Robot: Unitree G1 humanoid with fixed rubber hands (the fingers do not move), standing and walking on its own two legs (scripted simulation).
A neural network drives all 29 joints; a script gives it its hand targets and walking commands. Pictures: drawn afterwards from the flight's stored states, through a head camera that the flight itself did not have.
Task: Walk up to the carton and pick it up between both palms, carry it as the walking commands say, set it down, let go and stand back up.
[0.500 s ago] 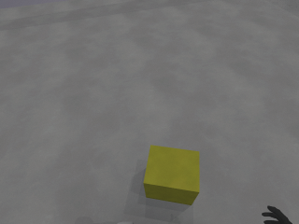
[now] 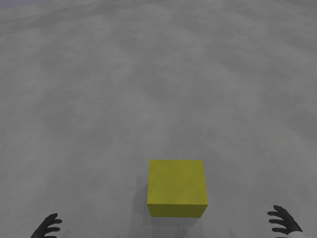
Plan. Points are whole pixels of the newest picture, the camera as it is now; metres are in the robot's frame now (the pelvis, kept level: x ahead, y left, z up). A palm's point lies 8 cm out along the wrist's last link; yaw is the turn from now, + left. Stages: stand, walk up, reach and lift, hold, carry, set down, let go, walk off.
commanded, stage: walk up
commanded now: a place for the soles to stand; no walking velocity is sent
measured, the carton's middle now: (175, 189) +0.42 -0.05 -0.63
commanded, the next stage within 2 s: none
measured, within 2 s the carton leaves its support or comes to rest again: neither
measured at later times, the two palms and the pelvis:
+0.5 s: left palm out of the picture +0.11 +0.32 -0.08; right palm out of the picture +0.09 -0.34 -0.10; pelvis +0.00 -0.01 +0.00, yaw -2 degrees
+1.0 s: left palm out of the picture +0.11 +0.33 -0.09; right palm out of the picture +0.09 -0.34 -0.10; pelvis -0.01 +0.00 -0.01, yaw -4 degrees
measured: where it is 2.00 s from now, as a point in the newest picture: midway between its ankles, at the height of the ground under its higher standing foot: outside the picture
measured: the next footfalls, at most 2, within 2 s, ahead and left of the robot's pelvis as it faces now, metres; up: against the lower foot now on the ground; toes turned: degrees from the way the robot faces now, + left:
none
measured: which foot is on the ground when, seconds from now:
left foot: down 0.00-1.00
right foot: down 0.00-1.00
